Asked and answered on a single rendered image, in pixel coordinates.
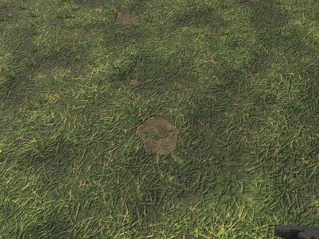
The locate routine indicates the right robot hand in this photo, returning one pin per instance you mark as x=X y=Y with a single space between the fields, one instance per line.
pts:
x=296 y=232

